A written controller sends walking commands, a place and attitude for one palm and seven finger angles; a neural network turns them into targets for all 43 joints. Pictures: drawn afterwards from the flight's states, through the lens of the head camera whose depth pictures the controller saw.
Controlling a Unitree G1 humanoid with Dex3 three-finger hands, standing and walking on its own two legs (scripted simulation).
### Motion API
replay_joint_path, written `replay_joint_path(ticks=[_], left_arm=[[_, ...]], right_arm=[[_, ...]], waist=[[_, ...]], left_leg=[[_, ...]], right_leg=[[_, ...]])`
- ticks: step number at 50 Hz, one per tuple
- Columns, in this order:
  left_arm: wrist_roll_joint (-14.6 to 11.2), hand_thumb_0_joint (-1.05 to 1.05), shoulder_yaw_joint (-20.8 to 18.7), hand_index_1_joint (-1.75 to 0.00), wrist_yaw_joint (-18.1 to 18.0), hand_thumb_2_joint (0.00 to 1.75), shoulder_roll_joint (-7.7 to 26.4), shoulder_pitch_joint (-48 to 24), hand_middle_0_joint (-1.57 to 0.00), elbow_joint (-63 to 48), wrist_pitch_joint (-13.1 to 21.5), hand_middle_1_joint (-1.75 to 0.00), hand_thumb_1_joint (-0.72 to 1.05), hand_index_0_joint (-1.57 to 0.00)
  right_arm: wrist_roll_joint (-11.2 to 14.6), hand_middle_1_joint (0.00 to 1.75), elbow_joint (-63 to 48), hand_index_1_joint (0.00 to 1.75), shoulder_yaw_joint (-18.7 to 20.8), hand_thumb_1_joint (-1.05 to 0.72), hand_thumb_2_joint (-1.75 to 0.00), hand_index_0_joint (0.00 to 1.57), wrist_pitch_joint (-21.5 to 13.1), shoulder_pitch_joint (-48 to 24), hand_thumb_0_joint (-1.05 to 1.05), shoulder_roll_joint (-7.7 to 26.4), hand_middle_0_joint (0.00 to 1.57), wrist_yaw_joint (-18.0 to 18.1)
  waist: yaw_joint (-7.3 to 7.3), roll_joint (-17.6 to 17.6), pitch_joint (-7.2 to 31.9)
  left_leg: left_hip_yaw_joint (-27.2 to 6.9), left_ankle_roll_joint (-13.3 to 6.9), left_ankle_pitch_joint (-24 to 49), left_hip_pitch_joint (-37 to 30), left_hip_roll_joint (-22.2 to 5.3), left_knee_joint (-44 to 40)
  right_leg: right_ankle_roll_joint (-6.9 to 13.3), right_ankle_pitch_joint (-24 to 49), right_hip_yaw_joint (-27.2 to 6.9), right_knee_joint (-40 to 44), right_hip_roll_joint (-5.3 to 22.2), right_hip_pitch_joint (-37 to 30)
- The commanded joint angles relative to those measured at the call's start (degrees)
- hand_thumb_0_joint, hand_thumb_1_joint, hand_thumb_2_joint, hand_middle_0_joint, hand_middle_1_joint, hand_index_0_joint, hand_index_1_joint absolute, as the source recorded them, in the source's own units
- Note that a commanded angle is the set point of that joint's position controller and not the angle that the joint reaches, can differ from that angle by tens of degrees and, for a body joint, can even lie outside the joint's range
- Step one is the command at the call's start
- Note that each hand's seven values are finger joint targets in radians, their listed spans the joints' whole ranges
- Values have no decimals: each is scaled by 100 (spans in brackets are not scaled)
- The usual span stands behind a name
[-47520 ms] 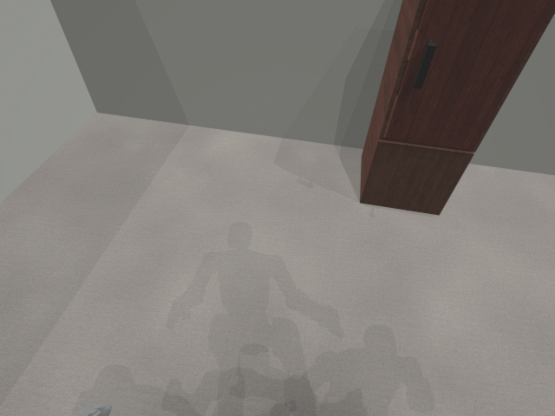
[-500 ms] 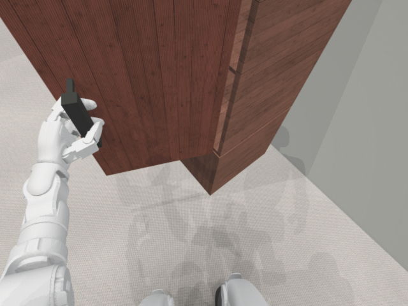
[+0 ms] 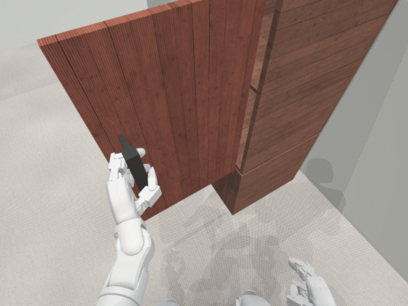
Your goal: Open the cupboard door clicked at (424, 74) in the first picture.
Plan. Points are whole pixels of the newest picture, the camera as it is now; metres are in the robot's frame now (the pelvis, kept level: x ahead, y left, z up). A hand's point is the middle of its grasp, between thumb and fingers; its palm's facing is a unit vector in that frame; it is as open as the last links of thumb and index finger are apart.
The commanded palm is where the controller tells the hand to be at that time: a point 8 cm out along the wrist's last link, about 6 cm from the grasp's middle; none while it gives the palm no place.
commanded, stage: pull the door open along its arc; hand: left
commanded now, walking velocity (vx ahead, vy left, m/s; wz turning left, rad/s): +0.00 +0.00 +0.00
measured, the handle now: (134, 165) +0.38 +0.17 +0.04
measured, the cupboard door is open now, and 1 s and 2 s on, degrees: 91 100 100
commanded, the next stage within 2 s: open thumb and fingers to let go in 0.20 s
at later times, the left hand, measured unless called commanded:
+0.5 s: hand (169, 202) +0.30 +0.08 +0.04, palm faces +0.42 -0.91 -0.03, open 7.1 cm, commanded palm +0.25 +0.12 +0.04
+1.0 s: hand (169, 205) +0.29 +0.08 +0.04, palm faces +0.38 -0.92 -0.01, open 14.6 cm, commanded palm +0.24 +0.12 +0.04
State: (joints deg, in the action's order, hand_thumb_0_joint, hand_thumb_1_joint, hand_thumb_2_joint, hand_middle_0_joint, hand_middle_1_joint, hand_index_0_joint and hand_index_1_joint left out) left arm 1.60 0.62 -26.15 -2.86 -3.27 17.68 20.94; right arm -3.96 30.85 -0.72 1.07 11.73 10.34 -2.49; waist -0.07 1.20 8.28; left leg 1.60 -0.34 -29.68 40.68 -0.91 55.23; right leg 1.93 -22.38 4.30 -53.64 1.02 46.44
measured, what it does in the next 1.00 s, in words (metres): stands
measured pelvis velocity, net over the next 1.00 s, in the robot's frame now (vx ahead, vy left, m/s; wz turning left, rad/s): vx -0.01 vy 0.00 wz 0.02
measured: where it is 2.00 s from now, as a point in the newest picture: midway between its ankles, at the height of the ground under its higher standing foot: outside the picture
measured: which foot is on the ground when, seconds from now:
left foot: down 0.00-1.00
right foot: down 0.00-1.00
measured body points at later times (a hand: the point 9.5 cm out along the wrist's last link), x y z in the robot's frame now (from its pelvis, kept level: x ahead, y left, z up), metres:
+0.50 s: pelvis +0.01 -0.02 +0.00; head +0.06 -0.03 +0.44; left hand +0.27 +0.13 +0.05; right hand +0.19 -0.24 -0.11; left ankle -0.03 +0.11 -0.68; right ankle +0.03 -0.10 -0.68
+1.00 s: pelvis -0.01 +0.00 -0.01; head +0.04 -0.01 +0.44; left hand +0.27 +0.13 +0.05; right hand +0.16 -0.21 -0.11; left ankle -0.03 +0.11 -0.68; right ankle +0.03 -0.10 -0.68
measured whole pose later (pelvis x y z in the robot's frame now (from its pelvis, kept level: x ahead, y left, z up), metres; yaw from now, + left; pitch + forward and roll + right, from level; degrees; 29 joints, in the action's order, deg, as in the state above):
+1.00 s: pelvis -0.01 +0.00 -0.01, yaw +1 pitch +13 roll +0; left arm 6.3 10.9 -32.3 -6.3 2.6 11.9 17.0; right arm -4.5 32.5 -0.3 -2.0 12.0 10.7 -0.7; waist 0.4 1.4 8.1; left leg 0.5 -0.4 -30.0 41.0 -0.1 58.0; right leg 2.0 -23.1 5.3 -56.1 2.0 46.1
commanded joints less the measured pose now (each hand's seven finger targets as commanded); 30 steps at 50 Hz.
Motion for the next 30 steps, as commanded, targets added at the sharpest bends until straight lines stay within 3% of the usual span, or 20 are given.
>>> replay_joint_path(ticks=[1, 4, 12, 14, 15, 17, 22, 25, 30], left_arm=[[170, 0, 414, -135, -75, 90, -2, -300, -40, -1752, 425, -135, 90, -40], [131, 0, 672, -135, -125, 90, -206, 68, -40, -1957, 377, -135, 90, -40], [656, 0, 1384, -135, -517, 90, -699, 1062, -40, -2361, 164, -135, 90, -40], [825, 0, 1234, -135, -566, 90, -436, 500, -40, -2242, 140, -135, 90, -40], [852, 0, 1017, -135, -610, 90, -157, -165, -40, -2216, 173, -135, 90, -40], [828, 0, 1094, -134, -575, 84, -337, 58, -39, -2079, 190, -134, 76, -39], [510, 0, 1101, -130, -320, 69, -407, 232, -36, -2201, 169, -130, 41, -36], [403, 0, 1157, -127, -209, 60, -470, 135, -35, -2148, 110, -127, 20, -35], [437, 0, 1204, -124, -267, 45, -563, 89, -32, -2083, 96, -124, -15, -32]], right_arm=[[-5, 30, -725, 30, 308, -90, -90, 20, -279, 24, 0, 636, 20, 113], [8, 30, -769, 30, 275, -90, -90, 20, -349, -115, 0, 614, 20, 114], [-83, 30, -826, 30, 250, -90, -90, 20, -588, -252, 0, 488, 20, 80], [-97, 30, -723, 30, 266, -90, -90, 20, -586, -199, 0, 535, 20, 132], [-114, 30, -635, 30, 271, -90, -90, 20, -573, -210, 0, 567, 20, 165], [-118, 30, -625, 30, 279, -90, -90, 20, -601, -200, 0, 522, 20, 185], [-63, 30, -646, 30, 302, -90, -90, 20, -598, -147, 0, 530, 20, 233], [-39, 30, -656, 30, 282, -90, -90, 20, -587, -177, 0, 540, 20, 251], [-42, 30, -701, 30, 272, -90, -90, 20, -608, -209, 0, 545, 20, 231]], waist=[[-16, -479, 1780], [-14, -440, 1538], [-25, -619, 1373], [-129, -683, 1299], [-189, -540, 1259], [-144, -473, 1350], [-108, -526, 1712], [-155, -629, 1574], [-104, -636, 1494]], left_leg=[[-88, 22, 2048, -293, 136, -760], [-114, 25, 1888, -220, 169, -779], [-132, 14, 1646, -89, 196, -634], [-174, 5, 1577, 33, 189, -521], [-184, 2, 1483, 110, 190, -457], [-170, 5, 1525, 82, 199, -413], [-150, 29, 1747, -25, 220, -411], [-172, 21, 1717, -25, 218, -417], [-206, 14, 1705, -66, 211, -450]], right_leg=[[-21, 2190, -245, 632, -11, -2364], [-3, 2025, -270, 725, 12, -2359], [-43, 1845, -409, 783, 102, -2248], [-73, 1801, -522, 771, 145, -2116], [-93, 1671, -599, 752, 184, -1995], [-99, 1763, -607, 716, 189, -2035], [-119, 2323, -562, 658, 201, -2367], [-119, 2224, -512, 676, 191, -2266], [-68, 1883, -390, 619, 134, -2056]])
